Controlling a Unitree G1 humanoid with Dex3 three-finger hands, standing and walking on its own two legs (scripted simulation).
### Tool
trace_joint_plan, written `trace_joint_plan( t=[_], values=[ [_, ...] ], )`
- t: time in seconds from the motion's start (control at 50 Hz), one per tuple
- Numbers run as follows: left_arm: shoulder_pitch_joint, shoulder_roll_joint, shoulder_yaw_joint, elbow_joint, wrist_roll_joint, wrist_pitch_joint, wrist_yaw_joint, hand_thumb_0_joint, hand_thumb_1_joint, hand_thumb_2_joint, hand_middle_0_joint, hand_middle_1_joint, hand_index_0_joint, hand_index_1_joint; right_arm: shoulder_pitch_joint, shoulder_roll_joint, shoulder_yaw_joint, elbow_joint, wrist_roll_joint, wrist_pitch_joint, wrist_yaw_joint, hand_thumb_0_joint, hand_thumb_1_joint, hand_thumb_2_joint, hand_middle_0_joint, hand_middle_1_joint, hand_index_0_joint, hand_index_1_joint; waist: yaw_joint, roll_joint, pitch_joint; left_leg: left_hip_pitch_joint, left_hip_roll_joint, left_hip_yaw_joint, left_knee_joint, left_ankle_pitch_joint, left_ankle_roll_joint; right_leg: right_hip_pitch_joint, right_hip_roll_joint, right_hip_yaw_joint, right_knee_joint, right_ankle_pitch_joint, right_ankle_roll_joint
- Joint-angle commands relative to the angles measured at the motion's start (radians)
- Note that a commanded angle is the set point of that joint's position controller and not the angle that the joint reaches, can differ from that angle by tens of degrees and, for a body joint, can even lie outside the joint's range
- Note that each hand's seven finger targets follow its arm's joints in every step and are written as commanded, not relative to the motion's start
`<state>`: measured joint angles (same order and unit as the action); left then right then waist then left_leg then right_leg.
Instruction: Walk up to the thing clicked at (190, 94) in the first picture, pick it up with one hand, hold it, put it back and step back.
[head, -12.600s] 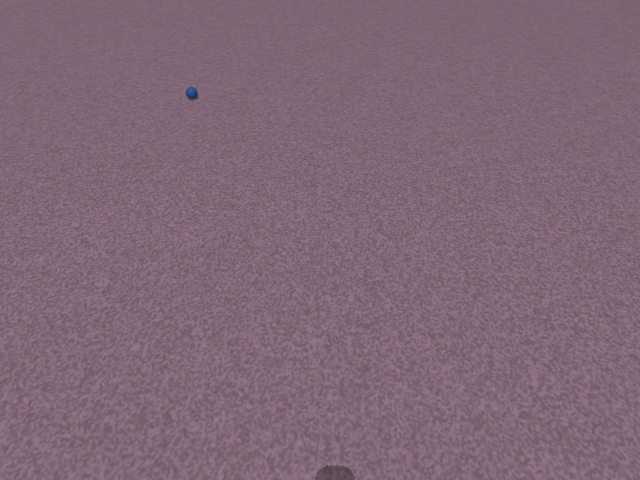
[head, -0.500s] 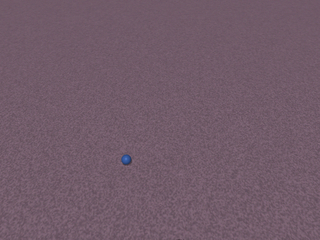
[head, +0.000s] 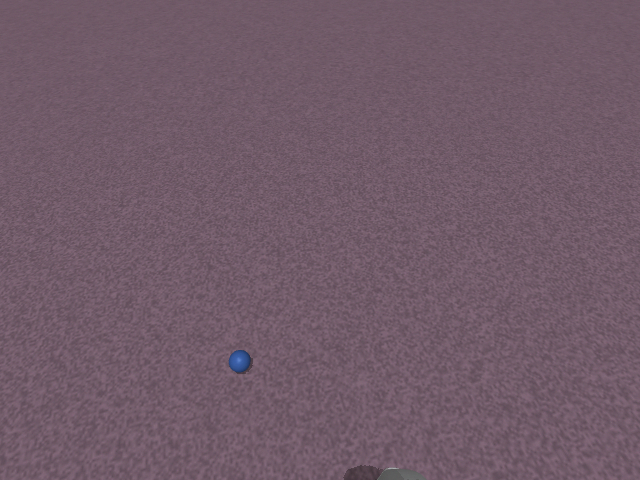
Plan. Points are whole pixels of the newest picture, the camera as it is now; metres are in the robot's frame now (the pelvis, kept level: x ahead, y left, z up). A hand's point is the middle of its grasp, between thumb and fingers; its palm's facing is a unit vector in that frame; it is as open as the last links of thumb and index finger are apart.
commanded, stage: walk up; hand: left
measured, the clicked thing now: (239, 361) +0.58 +0.26 -0.73
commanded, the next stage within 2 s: stand in 1.92 s
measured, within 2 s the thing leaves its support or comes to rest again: neither
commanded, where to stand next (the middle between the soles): +0.23 +0.01 m, yaw +1 degrees
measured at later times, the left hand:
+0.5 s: hand (122, 463) +0.19 +0.29 -0.16, palm faces -0.03 -0.94 -0.35, open 7.4 cm
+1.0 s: hand (160, 381) +0.30 +0.26 -0.14, palm faces -0.03 -0.93 -0.36, open 7.4 cm
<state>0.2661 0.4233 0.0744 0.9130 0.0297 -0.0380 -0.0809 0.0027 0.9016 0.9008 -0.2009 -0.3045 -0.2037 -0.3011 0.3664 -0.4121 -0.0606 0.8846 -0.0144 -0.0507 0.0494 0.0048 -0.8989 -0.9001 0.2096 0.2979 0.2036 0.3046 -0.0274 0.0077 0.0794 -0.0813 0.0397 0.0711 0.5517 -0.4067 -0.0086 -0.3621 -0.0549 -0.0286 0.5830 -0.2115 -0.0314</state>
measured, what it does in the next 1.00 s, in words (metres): walks ahead: left foot, then right foot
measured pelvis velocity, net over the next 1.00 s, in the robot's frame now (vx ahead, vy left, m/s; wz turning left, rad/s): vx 0.20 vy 0.00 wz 0.00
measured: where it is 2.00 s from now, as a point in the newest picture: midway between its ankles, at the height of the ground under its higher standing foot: outside the picture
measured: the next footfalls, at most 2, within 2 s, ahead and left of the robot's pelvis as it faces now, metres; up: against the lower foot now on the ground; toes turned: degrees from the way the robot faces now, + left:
left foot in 0.36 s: +0.25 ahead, +0.14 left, +0.00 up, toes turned +1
right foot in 0.66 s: +0.26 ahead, -0.13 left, +0.00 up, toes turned -1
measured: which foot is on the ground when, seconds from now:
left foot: down 0.00-0.02, up 0.04-0.34, down 0.36-1.00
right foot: down 0.00-0.38, up 0.40-0.64, down 0.66-1.00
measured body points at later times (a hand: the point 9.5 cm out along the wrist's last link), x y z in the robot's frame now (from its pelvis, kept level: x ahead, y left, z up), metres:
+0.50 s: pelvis +0.15 +0.02 +0.00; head +0.17 +0.05 +0.44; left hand +0.19 +0.34 -0.13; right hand +0.24 -0.30 -0.09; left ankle +0.21 +0.14 -0.73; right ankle +0.13 -0.11 -0.68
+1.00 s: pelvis +0.20 +0.00 +0.01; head +0.22 -0.01 +0.46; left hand +0.30 +0.30 -0.11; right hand +0.28 -0.29 -0.13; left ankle +0.21 +0.14 -0.73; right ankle +0.22 -0.13 -0.73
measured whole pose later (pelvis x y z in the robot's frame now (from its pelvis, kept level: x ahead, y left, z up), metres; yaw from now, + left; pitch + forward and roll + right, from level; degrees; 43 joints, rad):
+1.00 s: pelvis +0.20 +0.00 +0.01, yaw +0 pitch -2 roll +0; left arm 0.09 0.36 0.00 1.03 0.00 -0.02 -0.01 0.00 0.90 0.90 -0.20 -0.30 -0.21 -0.30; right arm 0.13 -0.36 0.02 1.05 0.01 -0.02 0.02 0.00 -0.90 -0.90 0.21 0.30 0.20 0.30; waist 0.00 0.01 0.09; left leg -0.24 0.04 0.03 0.53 -0.26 -0.02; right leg -0.25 -0.04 -0.02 0.55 -0.26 0.02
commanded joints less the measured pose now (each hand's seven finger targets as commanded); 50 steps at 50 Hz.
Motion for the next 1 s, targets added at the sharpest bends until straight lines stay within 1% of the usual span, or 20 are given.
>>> trace_joint_plan(
  t=[0.0, 0.02, 0.04, 0.12, 0.24, 0.28, 0.32, 0.34, 0.36, 0.38, 0.46, 0.56, 0.62, 0.66, 0.68, 0.72, 0.76, 0.8, 0.86, 0.98],
  values=[
    [0.221, 0.329, 0.1, -0.07, -0.006, -0.056, 0.048, 0.0, 0.9, 0.9, -0.2, -0.3, -0.2, -0.3, -0.003, -0.11, -0.018, -0.155, 0.014, -0.026, -0.018, 0.0, -0.9, -0.9, 0.2, 0.3, 0.2, 0.3, 0.119, -0.338, -0.112, -0.568, -0.085, -0.003, 0.546, -0.114, 0.049, 0.495, -0.325, 0.622, -0.327, -0.239, -0.174],
    [0.171, 0.347, 0.096, -0.087, -0.017, -0.05, 0.046, 0.0, 0.9, 0.9, -0.2, -0.3, -0.2, -0.3, -0.033, -0.213, -0.047, -0.128, 0.006, -0.014, -0.033, 0.0, -0.9, -0.9, 0.2, 0.3, 0.2, 0.3, 0.118, -0.185, -0.065, -0.535, -0.03, -0.124, 0.628, -0.168, 0.052, 0.35, -0.386, 0.689, -0.329, -0.279, -0.269],
    [0.134, 0.316, 0.09, -0.1, -0.033, -0.048, 0.05, 0.0, 0.9, 0.9, -0.2, -0.3, -0.2, -0.3, -0.017, -0.224, -0.05, -0.108, 0.012, -0.012, -0.035, 0.0, -0.9, -0.9, 0.2, 0.3, 0.2, 0.3, 0.095, -0.121, -0.022, -0.534, -0.005, -0.17, 0.64, -0.112, 0.053, 0.294, -0.352, 0.591, -0.318, -0.245, -0.272],
    [0.046, 0.248, 0.063, -0.137, -0.028, -0.051, 0.055, 0.0, 0.9, 0.9, -0.2, -0.3, -0.2, -0.3, 0.048, -0.199, -0.049, -0.066, 0.011, -0.008, -0.012, 0.0, -0.9, -0.9, 0.2, 0.3, 0.2, 0.3, 0.032, -0.184, 0.004, -0.433, 0.044, -0.113, 0.469, 0.045, 0.028, 0.149, -0.197, 0.257, -0.314, -0.077, -0.201],
    [0.06, 0.247, 0.055, -0.175, -0.016, -0.053, 0.05, 0.0, 0.9, 0.9, -0.2, -0.3, -0.2, -0.3, -0.054, -0.157, -0.051, -0.103, -0.008, -0.022, 0.003, 0.0, -0.9, -0.9, 0.2, 0.3, 0.2, 0.3, 0.062, -0.158, -0.023, -0.304, 0.025, -0.026, 0.14, 0.132, 0.008, 0.101, -0.19, 0.143, -0.239, 0.066, -0.198],
    [0.023, 0.234, 0.041, -0.185, -0.023, -0.04, 0.056, 0.0, 0.9, 0.9, -0.2, -0.3, -0.2, -0.3, -0.024, -0.14, -0.047, -0.088, -0.005, -0.03, -0.011, 0.0, -0.9, -0.9, 0.2, 0.3, 0.2, 0.3, 0.028, -0.116, -0.061, -0.174, -0.006, 0.003, 0.037, 0.249, 0.014, 0.062, -0.176, 0.095, -0.121, 0.194, -0.169],
    [0.016, 0.168, 0.008, -0.194, -0.026, -0.024, 0.063, 0.0, 0.9, 0.9, -0.2, -0.3, -0.2, -0.3, 0.036, -0.162, -0.054, -0.066, -0.008, -0.039, -0.031, 0.0, -0.9, -0.9, 0.2, 0.3, 0.2, 0.3, -0.013, -0.018, -0.105, -0.011, -0.022, -0.01, -0.048, 0.318, 0.038, -0.019, -0.105, 0.03, 0.068, 0.141, -0.096],
    [0.057, 0.128, -0.001, -0.205, -0.028, -0.022, 0.06, 0.0, 0.9, 0.9, -0.2, -0.3, -0.2, -0.3, 0.084, -0.251, -0.08, -0.069, -0.016, -0.045, -0.035, 0.0, -0.9, -0.9, 0.2, 0.3, 0.2, 0.3, -0.028, 0.174, -0.151, 0.066, 0.125, -0.215, -0.128, 0.214, 0.09, -0.101, -0.017, -0.03, 0.276, -0.038, -0.058],
    [0.107, 0.106, -0.006, -0.197, -0.034, -0.011, 0.064, 0.0, 0.9, 0.9, -0.2, -0.3, -0.2, -0.3, 0.082, -0.329, -0.092, -0.1, -0.019, -0.048, -0.04, 0.0, -0.9, -0.9, 0.2, 0.3, 0.2, 0.3, -0.013, 0.241, -0.133, 0.079, 0.362, -0.623, -0.262, 0.075, 0.208, -0.261, 0.101, 0.0, 0.417, -0.343, -0.013],
    [0.109, 0.215, 0.024, -0.155, -0.024, 0.002, 0.08, 0.0, 0.9, 0.9, -0.2, -0.3, -0.2, -0.3, 0.046, -0.356, -0.103, -0.106, 0.007, -0.041, -0.037, 0.0, -0.9, -0.9, 0.2, 0.3, 0.2, 0.3, -0.015, 0.153, -0.106, -0.027, 0.407, -0.666, -0.265, 0.001, 0.292, -0.207, 0.039, 0.089, 0.523, -0.408, -0.022],
    [0.129, 0.199, 0.024, -0.099, -0.028, 0.005, 0.076, 0.0, 0.9, 0.9, -0.2, -0.3, -0.2, -0.3, -0.052, -0.263, -0.064, -0.12, 0.003, -0.036, -0.053, 0.0, -0.9, -0.9, 0.2, 0.3, 0.2, 0.3, 0.035, 0.157, -0.055, -0.128, 0.259, -0.313, -0.185, 0.291, 0.219, -0.145, -0.012, 0.097, 0.428, -0.272, -0.015],
    [0.105, 0.145, 0.02, -0.063, -0.025, 0.003, 0.076, 0.0, 0.9, 0.9, -0.2, -0.3, -0.2, -0.3, -0.121, -0.239, -0.036, -0.132, 0.0, -0.017, -0.055, 0.0, -0.9, -0.9, 0.2, 0.3, 0.2, 0.3, 0.039, 0.181, -0.092, -0.229, 0.226, -0.182, -0.064, 0.512, 0.206, 0.062, 0.021, 0.003, 0.166, -0.169, 0.006],
    [0.106, 0.17, 0.027, -0.034, -0.013, -0.007, 0.087, 0.0, 0.9, 0.9, -0.2, -0.3, -0.2, -0.3, -0.17, -0.18, -0.011, -0.13, 0.022, 0.005, -0.053, 0.0, -0.9, -0.9, 0.2, 0.3, 0.2, 0.3, 0.073, 0.087, -0.125, -0.329, 0.16, -0.136, 0.064, 0.32, 0.111, 0.217, 0.026, 0.022, -0.042, 0.037, -0.021],
    [-0.015, 0.269, 0.032, -0.071, -0.012, -0.02, 0.087, 0.0, 0.9, 0.9, -0.2, -0.3, -0.2, -0.3, -0.134, -0.125, 0.005, -0.111, 0.03, 0.021, -0.055, 0.0, -0.9, -0.9, 0.2, 0.3, 0.2, 0.3, 0.011, -0.118, -0.086, -0.312, 0.007, -0.053, 0.208, -0.012, 0.025, 0.045, -0.256, 0.413, -0.209, -0.016, -0.145],
    [-0.092, 0.272, 0.023, -0.076, -0.017, -0.016, 0.085, 0.0, 0.9, 0.9, -0.2, -0.3, -0.2, -0.3, -0.14, -0.166, -0.013, -0.071, 0.029, 0.03, -0.06, 0.0, -0.9, -0.9, 0.2, 0.3, 0.2, 0.3, 0.003, -0.124, -0.051, -0.185, 0.001, -0.061, 0.258, -0.107, 0.033, -0.098, -0.277, 0.401, -0.206, -0.062, -0.202],
    [-0.137, 0.229, 0.004, -0.061, -0.021, -0.008, 0.086, 0.0, 0.9, 0.9, -0.2, -0.3, -0.2, -0.3, -0.114, -0.168, -0.008, -0.023, 0.03, 0.022, -0.055, 0.0, -0.9, -0.9, 0.2, 0.3, 0.2, 0.3, -0.019, -0.106, -0.048, -0.147, 0.021, -0.08, 0.069, 0.06, 0.04, -0.076, -0.169, 0.241, -0.133, -0.024, -0.11],
    [-0.123, 0.177, -0.012, -0.037, -0.027, -0.001, 0.083, 0.0, 0.9, 0.9, -0.2, -0.3, -0.2, -0.3, -0.16, -0.205, -0.011, 0.0, 0.021, 0.01, -0.054, 0.0, -0.9, -0.9, 0.2, 0.3, 0.2, 0.3, 0.009, -0.068, -0.071, -0.161, 0.107, -0.208, -0.062, 0.164, 0.07, -0.026, -0.07, 0.134, -0.061, 0.002, -0.028],
    [-0.091, 0.181, -0.01, 0.002, -0.027, 0.0, 0.081, 0.0, 0.9, 0.9, -0.2, -0.3, -0.2, -0.3, -0.226, -0.211, 0.002, 0.017, 0.023, 0.005, -0.046, 0.0, -0.9, -0.9, 0.2, 0.3, 0.2, 0.3, 0.051, -0.049, -0.093, -0.238, 0.126, -0.217, -0.072, 0.161, 0.082, 0.118, -0.045, 0.112, -0.074, -0.038, -0.018],
    [-0.141, 0.186, -0.013, 0.032, -0.033, -0.006, 0.083, 0.0, 0.9, 0.9, -0.2, -0.3, -0.2, -0.3, -0.231, -0.175, 0.021, 0.066, 0.026, 0.008, -0.046, 0.0, -0.9, -0.9, 0.2, 0.3, 0.2, 0.3, 0.033, -0.057, -0.103, -0.15, 0.065, -0.133, -0.064, 0.261, 0.042, 0.118, -0.097, 0.153, -0.128, 0.079, -0.036],
    [-0.21, 0.162, -0.025, 0.085, -0.039, 0.002, 0.086, 0.0, 0.9, 0.9, -0.2, -0.3, -0.2, -0.3, -0.276, -0.171, 0.025, 0.135, 0.024, 0.012, -0.046, 0.0, -0.9, -0.9, 0.2, 0.3, 0.2, 0.3, 0.035, -0.028, -0.13, -0.093, 0.085, -0.137, -0.146, 0.339, 0.036, 0.185, -0.079, 0.104, -0.183, 0.127, -0.008]
  ],
)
